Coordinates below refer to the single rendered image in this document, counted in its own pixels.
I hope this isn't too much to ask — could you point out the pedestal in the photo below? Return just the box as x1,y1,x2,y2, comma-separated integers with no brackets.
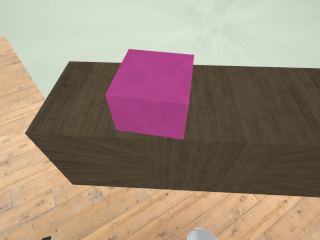
25,61,320,198

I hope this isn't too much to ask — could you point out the right robot thigh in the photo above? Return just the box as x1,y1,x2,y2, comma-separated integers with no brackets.
187,228,218,240

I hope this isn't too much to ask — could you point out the carton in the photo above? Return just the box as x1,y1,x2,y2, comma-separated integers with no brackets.
105,49,194,139

